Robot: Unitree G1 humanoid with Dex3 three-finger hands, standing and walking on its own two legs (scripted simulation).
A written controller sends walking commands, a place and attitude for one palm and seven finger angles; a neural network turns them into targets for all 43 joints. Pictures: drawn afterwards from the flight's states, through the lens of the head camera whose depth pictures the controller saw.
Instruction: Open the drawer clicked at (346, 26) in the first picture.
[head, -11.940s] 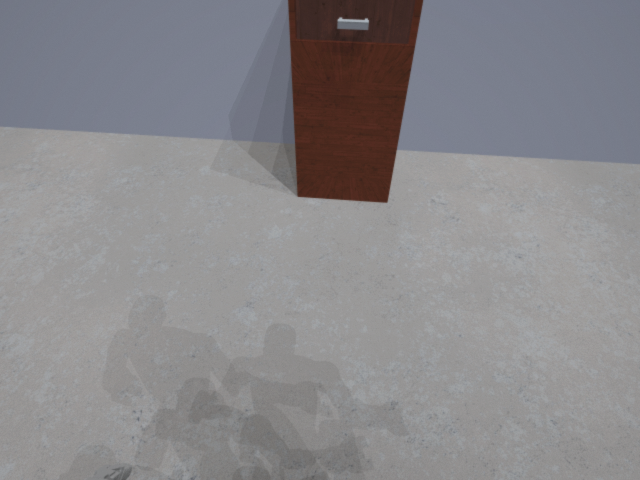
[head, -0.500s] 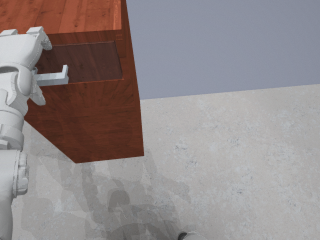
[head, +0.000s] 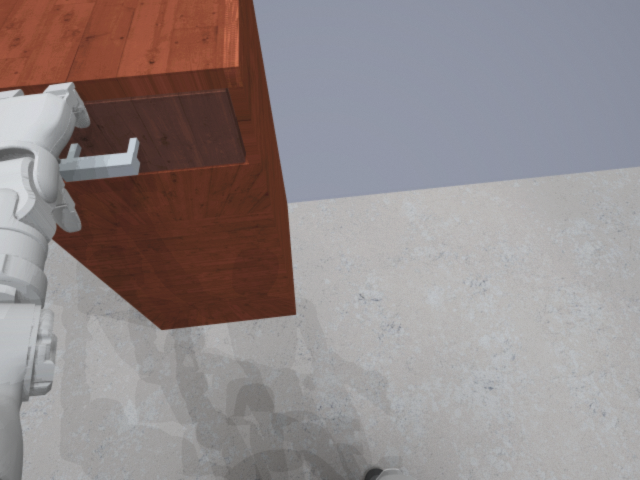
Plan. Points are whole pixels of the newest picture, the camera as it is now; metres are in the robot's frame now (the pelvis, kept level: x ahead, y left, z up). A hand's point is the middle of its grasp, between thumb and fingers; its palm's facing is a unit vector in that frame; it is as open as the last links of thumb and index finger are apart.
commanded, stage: move the hooked fingers above the handle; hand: left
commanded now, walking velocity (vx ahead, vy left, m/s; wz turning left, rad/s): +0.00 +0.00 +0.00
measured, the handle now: (102, 156) +0.55 +0.31 +0.05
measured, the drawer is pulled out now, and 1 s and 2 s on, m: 0.00 0.00 0.00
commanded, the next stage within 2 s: none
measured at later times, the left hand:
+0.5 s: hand (98, 146) +0.50 +0.26 +0.12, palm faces -0.03 +0.03 -1.00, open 13.6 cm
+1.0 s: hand (87, 138) +0.51 +0.27 +0.12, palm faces +0.06 +0.01 -1.00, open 13.5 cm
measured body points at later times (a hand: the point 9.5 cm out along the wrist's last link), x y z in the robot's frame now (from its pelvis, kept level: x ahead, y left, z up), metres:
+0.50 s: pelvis -0.01 +0.00 +0.00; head +0.09 -0.03 +0.44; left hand +0.50 +0.26 +0.17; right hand +0.04 -0.26 -0.15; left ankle -0.05 +0.10 -0.72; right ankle +0.01 -0.12 -0.72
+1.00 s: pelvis +0.00 +0.01 +0.00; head +0.09 -0.01 +0.44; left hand +0.50 +0.27 +0.18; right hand +0.02 -0.28 -0.14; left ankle -0.05 +0.10 -0.72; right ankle +0.01 -0.12 -0.72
